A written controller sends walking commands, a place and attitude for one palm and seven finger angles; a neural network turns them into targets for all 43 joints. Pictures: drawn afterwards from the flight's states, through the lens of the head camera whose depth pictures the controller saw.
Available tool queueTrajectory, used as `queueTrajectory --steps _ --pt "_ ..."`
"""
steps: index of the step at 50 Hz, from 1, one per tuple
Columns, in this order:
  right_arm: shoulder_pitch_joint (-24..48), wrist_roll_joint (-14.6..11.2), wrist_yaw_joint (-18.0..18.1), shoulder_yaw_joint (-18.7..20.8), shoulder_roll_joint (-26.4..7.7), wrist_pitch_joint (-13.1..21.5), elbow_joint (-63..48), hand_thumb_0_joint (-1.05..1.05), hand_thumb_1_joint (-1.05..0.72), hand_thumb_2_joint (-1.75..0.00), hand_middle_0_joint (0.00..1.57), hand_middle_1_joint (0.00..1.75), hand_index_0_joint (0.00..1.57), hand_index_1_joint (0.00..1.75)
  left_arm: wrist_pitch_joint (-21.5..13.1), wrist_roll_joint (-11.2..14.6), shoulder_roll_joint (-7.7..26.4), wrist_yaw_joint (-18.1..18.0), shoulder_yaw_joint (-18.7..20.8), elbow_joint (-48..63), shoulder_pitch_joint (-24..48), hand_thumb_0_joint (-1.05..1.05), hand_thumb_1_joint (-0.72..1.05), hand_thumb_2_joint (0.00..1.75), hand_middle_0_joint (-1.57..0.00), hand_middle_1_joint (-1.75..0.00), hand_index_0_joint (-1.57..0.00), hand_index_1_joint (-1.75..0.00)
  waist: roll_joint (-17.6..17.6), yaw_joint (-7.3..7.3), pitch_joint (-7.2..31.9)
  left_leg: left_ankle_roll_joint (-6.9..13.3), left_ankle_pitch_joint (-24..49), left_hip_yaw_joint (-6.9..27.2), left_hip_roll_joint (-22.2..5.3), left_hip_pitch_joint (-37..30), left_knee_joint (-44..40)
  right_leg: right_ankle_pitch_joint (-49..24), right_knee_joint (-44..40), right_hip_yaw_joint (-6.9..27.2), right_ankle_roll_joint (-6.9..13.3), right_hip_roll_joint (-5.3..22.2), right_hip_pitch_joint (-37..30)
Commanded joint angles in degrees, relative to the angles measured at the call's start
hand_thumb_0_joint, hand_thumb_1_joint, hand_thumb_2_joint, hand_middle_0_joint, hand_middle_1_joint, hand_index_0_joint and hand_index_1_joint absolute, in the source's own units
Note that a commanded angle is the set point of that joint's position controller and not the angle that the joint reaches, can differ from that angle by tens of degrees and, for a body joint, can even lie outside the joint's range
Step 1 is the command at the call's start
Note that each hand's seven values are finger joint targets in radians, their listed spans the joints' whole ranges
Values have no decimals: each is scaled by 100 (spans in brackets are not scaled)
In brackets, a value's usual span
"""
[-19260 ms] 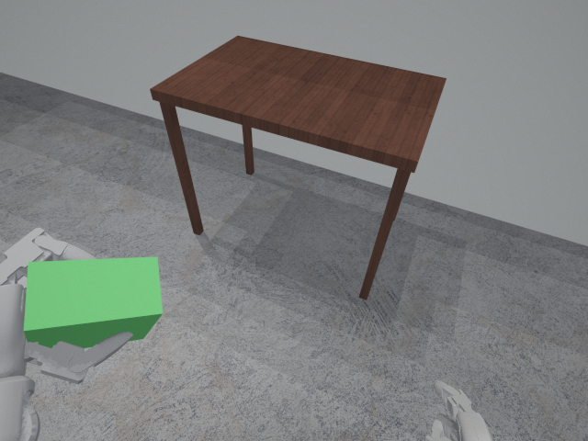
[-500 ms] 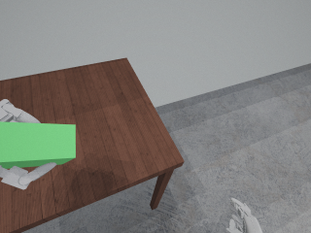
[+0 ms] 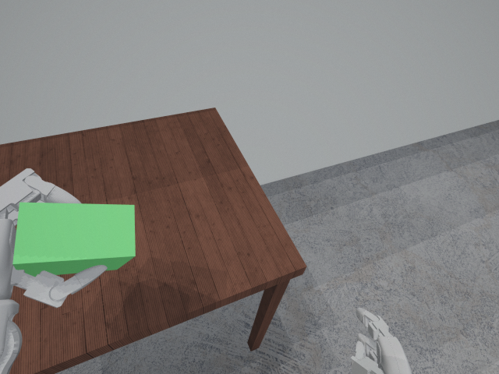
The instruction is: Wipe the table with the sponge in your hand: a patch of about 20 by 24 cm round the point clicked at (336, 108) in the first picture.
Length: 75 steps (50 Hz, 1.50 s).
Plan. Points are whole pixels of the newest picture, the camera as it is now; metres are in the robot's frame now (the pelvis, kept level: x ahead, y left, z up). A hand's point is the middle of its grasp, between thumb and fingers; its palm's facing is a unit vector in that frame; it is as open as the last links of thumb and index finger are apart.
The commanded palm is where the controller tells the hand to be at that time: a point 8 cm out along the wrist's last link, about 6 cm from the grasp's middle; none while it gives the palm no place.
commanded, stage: look again from close up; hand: left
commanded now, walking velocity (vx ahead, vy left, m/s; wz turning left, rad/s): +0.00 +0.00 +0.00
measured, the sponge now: (92, 241) +0.23 +0.23 +0.14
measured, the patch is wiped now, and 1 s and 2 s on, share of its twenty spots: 0.00 0.00 0.00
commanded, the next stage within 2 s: come to a stop and stand still in 0.22 s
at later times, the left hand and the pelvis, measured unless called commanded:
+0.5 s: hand (44, 229) +0.22 +0.26 +0.18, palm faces +0.44 -0.80 -0.40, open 10.2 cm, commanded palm +0.14 +0.26 +0.17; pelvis -0.02 -0.02 +0.00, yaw -1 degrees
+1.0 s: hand (73, 240) +0.22 +0.24 +0.16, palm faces +0.38 -0.87 -0.32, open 10.2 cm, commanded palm +0.16 +0.27 +0.17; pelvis +0.00 -0.01 +0.00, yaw +1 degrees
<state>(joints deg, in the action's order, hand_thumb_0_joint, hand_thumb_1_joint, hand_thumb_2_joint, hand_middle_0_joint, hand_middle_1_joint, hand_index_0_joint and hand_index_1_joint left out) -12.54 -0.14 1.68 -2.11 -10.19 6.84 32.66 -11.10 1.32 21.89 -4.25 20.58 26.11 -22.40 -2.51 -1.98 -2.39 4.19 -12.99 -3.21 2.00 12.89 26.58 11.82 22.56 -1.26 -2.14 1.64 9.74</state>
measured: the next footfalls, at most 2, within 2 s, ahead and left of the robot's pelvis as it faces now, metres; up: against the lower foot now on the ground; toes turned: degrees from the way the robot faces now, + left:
none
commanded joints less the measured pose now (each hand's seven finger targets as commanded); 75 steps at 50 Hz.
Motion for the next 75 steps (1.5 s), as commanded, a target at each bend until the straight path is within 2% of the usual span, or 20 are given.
queueTrajectory --steps 1,8,10,17,18,19,20,21,22,23,26,28,30,32,35,42,46,52,63,75 --pt "388 -50 97 382 -837 309 -891 0 -90 -90 20 30 20 30 -363 59 859 -125 443 1225 553 0 10 130 -120 -160 -120 -160 672 103 880 -398 764 741 -836 -164 -688 -883 -119 226 351 240 -316" --pt "407 -57 115 389 -817 338 -910 0 -90 -90 20 30 20 30 -429 49 931 -150 510 1361 445 0 10 130 -120 -160 -120 -160 909 106 828 -387 476 787 -828 -23 -799 -672 -101 186 364 220 -378" --pt "366 -60 121 405 -840 333 -894 0 -90 -90 20 30 20 30 -424 67 997 -157 601 1250 353 0 10 130 -120 -160 -120 -160 664 99 810 -328 439 783 -816 36 -746 -740 -173 231 362 249 -406" --pt "358 -82 135 422 -852 334 -808 0 -90 -90 20 30 20 30 -396 64 948 -141 561 925 343 0 10 130 -120 -160 -120 -160 549 128 657 -250 -115 760 -757 124 -764 -420 -379 391 367 265 -193" --pt "-30 330 48 308 -1043 566 -790 0 -90 -90 20 30 20 30 -1004 -798 5253 -177 3643 2407 6169 0 10 130 -120 -160 -120 -160 91 25 -522 -226 483 464 -743 1076 -100 -705 -570 415 388 374 823" --pt "424 55 70 123 -381 520 -378 0 -90 -90 20 30 20 30 -786 -168 1643 71 1288 -1086 2559 0 10 130 -120 -160 -120 -160 122 116 627 -227 821 665 -484 -88 -390 -286 -196 485 540 420 793" --pt "219 -4 60 467 -849 638 -741 0 -90 -90 20 30 20 30 -744 -7 940 121 718 -882 1195 0 10 130 -120 -160 -120 -160 822 -138 744 -318 789 468 -529 -376 -295 -551 -320 953 522 313 424" --pt "187 -54 -19 475 -881 637 -779 0 -90 -90 20 30 20 30 -805 132 802 118 420 31 902 0 10 130 -120 -160 -120 -160 1108 -43 1000 -279 623 548 -542 -283 -456 -436 -128 738 450 345 -10" --pt "337 -98 -88 489 -808 659 -751 0 -90 -90 20 30 20 30 -831 200 354 115 88 411 553 0 10 130 -120 -160 -120 -160 1366 6 1172 -220 552 672 -635 -176 -620 -324 190 545 427 264 -250" --pt "394 -72 -140 508 -919 679 -828 0 -90 -90 20 30 20 30 -825 137 702 44 264 867 455 0 10 130 -120 -160 -120 -160 1097 -76 1142 -194 216 702 -725 32 -697 -218 258 523 371 218 -346" --pt "432 -51 -128 476 -873 687 -850 0 -90 -90 20 30 20 30 -821 125 966 -113 539 1096 74 0 10 130 -120 -160 -120 -160 50 -89 838 -183 -692 754 -627 535 -745 353 -67 572 316 207 -313" --pt "466 -55 -52 463 -883 653 -834 0 -90 -90 20 30 20 30 -820 142 1103 -183 735 1113 207 0 10 130 -120 -160 -120 -160 -46 -17 679 -193 -954 799 -563 543 -705 733 -256 587 332 239 -27" --pt "508 -62 44 443 -859 662 -835 0 -90 -90 20 30 20 30 -857 160 1226 -204 849 1056 479 0 10 130 -120 -160 -120 -160 71 14 437 -193 -1013 848 -546 448 -698 978 -421 658 348 242 310" --pt "552 -69 116 421 -844 651 -768 0 -90 -90 20 30 20 30 -876 150 1356 -219 904 1103 846 0 10 130 -120 -160 -120 -160 490 55 365 -163 -1164 964 -617 492 -830 892 -297 573 340 203 321" --pt "478 -69 136 416 -830 714 -748 0 -90 -90 20 30 20 30 -895 122 1145 -213 684 1129 1075 0 10 130 -120 -160 -120 -160 791 35 529 -138 -1090 1020 -681 484 -936 464 -77 473 340 165 -23" --pt "507 -56 23 438 -819 766 -653 0 -90 -90 20 30 20 30 -740 134 796 -278 420 1384 445 0 10 130 -120 -160 -120 -160 543 26 1064 -312 1110 780 -595 -173 -437 -1108 -17 371 322 218 -440" --pt "506 -43 26 438 -850 603 -701 0 -90 -90 20 30 20 30 -631 141 871 -291 534 1290 344 0 10 130 -120 -160 -120 -160 543 39 953 -374 1480 763 -650 -148 -419 -1313 -54 352 313 207 -439" --pt "639 -76 88 404 -795 439 -819 0 -90 -90 20 30 20 30 -535 186 994 -299 683 1481 299 0 10 130 -120 -160 -120 -160 688 58 925 -395 1421 721 -687 -126 -503 -1278 -63 246 289 168 -528" --pt "574 -50 116 403 -819 398 -832 0 -90 -90 20 30 20 30 -451 138 741 -312 417 1535 316 0 10 130 -120 -160 -120 -160 761 93 913 -441 1112 758 -751 -116 -678 -995 -86 160 276 142 -553" --pt "549 -57 128 416 -821 396 -849 0 -90 -90 20 30 20 30 -456 88 820 -308 511 1399 344 0 10 130 -120 -160 -120 -160 653 106 616 -318 -203 865 -756 425 -965 -427 -216 203 267 128 -657"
